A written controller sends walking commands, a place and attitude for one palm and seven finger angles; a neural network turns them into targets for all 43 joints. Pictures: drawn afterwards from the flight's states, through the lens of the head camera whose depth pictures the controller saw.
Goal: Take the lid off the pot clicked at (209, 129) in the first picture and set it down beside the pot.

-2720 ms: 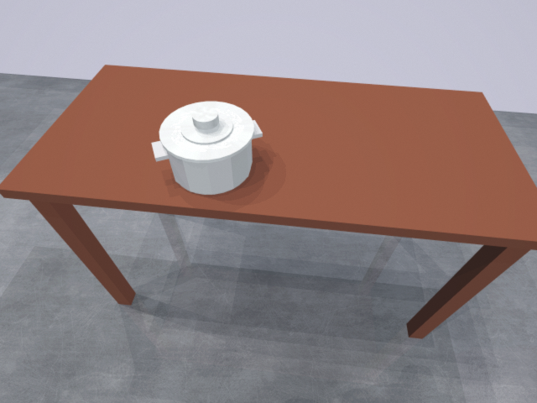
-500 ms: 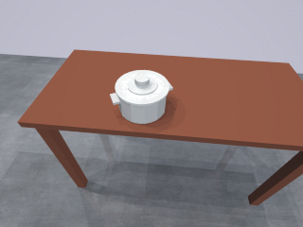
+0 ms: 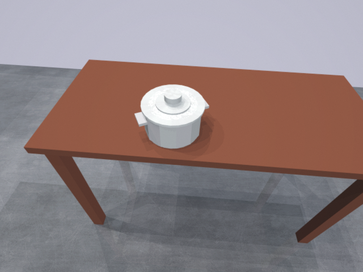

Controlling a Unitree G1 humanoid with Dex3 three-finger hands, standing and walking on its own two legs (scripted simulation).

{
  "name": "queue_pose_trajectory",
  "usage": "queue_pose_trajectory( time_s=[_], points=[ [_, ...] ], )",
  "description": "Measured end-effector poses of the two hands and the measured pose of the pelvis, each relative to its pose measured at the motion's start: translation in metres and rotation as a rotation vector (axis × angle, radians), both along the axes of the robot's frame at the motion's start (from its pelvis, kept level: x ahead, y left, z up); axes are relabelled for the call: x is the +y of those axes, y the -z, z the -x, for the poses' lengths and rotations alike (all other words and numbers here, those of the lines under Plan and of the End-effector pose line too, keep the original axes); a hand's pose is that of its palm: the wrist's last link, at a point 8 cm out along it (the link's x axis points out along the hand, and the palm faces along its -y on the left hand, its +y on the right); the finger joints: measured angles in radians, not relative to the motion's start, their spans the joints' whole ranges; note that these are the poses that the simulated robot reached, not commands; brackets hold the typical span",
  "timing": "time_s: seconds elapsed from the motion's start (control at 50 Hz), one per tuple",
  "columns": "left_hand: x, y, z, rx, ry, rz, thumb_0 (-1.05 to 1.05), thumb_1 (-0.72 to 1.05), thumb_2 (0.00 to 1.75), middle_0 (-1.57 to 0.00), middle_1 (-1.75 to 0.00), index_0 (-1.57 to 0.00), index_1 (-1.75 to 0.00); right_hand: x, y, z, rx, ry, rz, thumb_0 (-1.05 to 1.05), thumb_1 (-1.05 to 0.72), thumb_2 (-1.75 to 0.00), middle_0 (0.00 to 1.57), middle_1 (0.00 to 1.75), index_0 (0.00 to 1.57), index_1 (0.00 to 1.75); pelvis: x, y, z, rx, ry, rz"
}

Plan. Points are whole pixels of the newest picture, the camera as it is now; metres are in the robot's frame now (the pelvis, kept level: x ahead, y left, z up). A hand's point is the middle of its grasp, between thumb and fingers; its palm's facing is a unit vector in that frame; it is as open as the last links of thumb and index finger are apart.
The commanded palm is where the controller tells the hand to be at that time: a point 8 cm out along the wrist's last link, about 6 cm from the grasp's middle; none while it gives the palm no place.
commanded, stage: look again from close up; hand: left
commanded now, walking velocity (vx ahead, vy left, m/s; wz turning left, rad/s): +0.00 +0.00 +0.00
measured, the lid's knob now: (172, 96) +0.58 +0.07 +0.07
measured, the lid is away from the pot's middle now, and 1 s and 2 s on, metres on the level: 0.00 0.00 0.00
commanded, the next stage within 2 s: lift the closed hand beside the body in 1.58 s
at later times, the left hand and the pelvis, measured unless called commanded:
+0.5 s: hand out of the picture -0.03 +0.15 -0.17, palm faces +0.04 -0.98 -0.17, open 7.4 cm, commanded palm none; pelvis +0.02 -0.01 +0.00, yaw +0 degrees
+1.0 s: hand out of the picture +0.02 +0.13 -0.17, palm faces +0.02 -0.98 -0.19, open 7.4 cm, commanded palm none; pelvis +0.04 -0.03 +0.01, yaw +0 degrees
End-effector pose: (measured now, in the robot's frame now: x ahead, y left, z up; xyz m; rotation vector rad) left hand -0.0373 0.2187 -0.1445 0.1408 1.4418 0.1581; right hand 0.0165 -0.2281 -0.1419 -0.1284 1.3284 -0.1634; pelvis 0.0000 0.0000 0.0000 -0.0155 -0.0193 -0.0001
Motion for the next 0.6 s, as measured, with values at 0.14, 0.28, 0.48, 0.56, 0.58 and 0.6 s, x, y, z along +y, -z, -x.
queue_pose_trajectory(
  time_s=[0.14, 0.28, 0.48, 0.56, 0.58, 0.6],
  points=[
    [-0.003, 0.0, 0.002, 0.008, -0.008, 0.008, 0.0, 0.91, 0.89, -0.2, -0.3, -0.2, -0.3, 0.002, 0.0, 0.0, 0.008, 0.0, -0.004, 0.01, -0.91, -0.9, 0.2, 0.29, 0.2, 0.3, 0.0, -0.001, -0.003, 0.003, -0.002, -0.004],
    [-0.009, -0.002, 0.003, 0.014, -0.023, 0.009, 0.0, 0.91, 0.89, -0.2, -0.3, -0.2, -0.3, 0.001, 0.001, -0.004, 0.017, -0.007, -0.009, 0.01, -0.92, -0.9, 0.2, 0.29, 0.2, 0.3, -0.002, -0.002, -0.007, 0.006, -0.007, -0.008],
    [-0.02, -0.003, 0.0, 0.039, -0.021, 0.018, 0.0, 0.91, 0.89, -0.2, -0.3, -0.2, -0.3, -0.005, 0.001, -0.006, 0.029, 0.004, -0.013, 0.01, -0.92, -0.9, 0.2, 0.29, 0.2, 0.3, -0.01, -0.003, -0.015, 0.014, -0.002, -0.01],
    [-0.025, -0.003, -0.007, 0.037, -0.016, 0.02, 0.0, 0.91, 0.89, -0.2, -0.3, -0.2, -0.3, -0.007, 0.0, -0.005, 0.041, 0.008, -0.016, 0.01, -0.92, -0.9, 0.2, 0.29, 0.2, 0.3, -0.013, -0.003, -0.019, 0.017, -0.002, -0.011],
    [-0.026, -0.003, -0.009, 0.034, -0.015, 0.021, 0.0, 0.91, 0.89, -0.2, -0.3, -0.2, -0.3, -0.008, 0.0, -0.005, 0.043, 0.009, -0.017, 0.01, -0.92, -0.9, 0.2, 0.29, 0.2, 0.3, -0.014, -0.003, -0.02, 0.017, -0.002, -0.011],
    [-0.027, -0.004, -0.011, 0.032, -0.014, 0.021, 0.0, 0.91, 0.89, -0.2, -0.3, -0.2, -0.3, -0.008, 0.0, -0.005, 0.046, 0.01, -0.018, 0.01, -0.92, -0.9, 0.2, 0.29, 0.2, 0.3, -0.015, -0.004, -0.021, 0.018, -0.002, -0.011]
  ],
)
